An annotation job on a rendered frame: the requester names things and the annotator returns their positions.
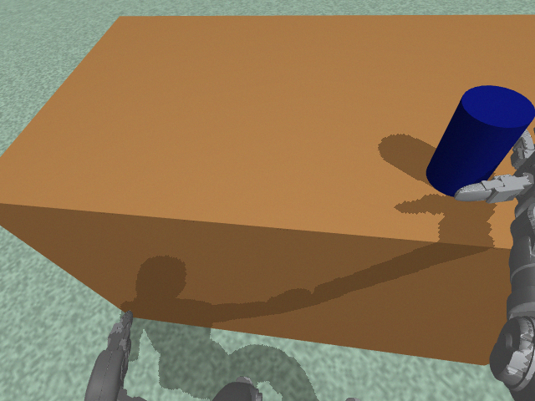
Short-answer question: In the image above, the left robot hand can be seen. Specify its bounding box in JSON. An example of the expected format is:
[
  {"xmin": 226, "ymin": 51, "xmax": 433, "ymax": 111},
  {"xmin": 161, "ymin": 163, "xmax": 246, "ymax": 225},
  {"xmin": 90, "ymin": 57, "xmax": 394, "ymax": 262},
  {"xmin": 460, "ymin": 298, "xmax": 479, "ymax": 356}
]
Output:
[{"xmin": 84, "ymin": 311, "xmax": 146, "ymax": 401}]

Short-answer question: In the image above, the right robot hand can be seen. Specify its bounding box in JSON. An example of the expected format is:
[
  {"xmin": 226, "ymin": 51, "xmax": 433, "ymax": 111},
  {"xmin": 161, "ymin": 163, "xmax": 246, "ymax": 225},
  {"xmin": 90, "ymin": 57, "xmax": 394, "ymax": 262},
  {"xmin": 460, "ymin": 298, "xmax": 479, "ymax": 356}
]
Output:
[{"xmin": 454, "ymin": 127, "xmax": 535, "ymax": 204}]

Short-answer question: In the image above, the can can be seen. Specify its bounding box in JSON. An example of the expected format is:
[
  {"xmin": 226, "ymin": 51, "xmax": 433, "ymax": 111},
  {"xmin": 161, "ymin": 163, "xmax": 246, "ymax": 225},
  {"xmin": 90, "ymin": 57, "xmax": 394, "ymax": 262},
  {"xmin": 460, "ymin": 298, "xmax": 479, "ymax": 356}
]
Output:
[{"xmin": 426, "ymin": 85, "xmax": 535, "ymax": 197}]

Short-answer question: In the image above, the right robot arm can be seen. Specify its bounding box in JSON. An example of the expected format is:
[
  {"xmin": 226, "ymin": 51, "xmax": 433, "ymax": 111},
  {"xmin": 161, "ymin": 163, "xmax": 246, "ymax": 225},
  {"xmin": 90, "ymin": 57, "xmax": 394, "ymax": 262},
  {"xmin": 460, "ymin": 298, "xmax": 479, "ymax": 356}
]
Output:
[{"xmin": 489, "ymin": 190, "xmax": 535, "ymax": 401}]

